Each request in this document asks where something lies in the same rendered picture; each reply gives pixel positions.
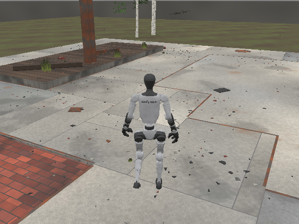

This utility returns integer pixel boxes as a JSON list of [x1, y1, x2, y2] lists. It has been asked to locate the robot right upper arm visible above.
[[159, 94, 172, 120]]

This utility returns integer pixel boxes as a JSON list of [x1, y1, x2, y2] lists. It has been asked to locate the right robot thigh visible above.
[[156, 130, 166, 161]]

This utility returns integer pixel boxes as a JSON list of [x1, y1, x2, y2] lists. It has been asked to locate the robot left hand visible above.
[[122, 128, 133, 137]]

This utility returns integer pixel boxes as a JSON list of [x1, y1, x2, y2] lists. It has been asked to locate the robot right hand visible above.
[[168, 132, 179, 143]]

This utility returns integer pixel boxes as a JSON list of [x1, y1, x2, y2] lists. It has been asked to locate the robot left forearm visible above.
[[123, 113, 131, 130]]

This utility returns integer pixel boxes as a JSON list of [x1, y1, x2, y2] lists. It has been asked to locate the robot right forearm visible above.
[[168, 113, 177, 133]]

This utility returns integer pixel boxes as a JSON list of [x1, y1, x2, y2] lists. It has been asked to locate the robot left upper arm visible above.
[[127, 94, 140, 119]]

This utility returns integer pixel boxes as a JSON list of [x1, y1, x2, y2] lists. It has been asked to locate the left robot foot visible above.
[[133, 181, 141, 189]]

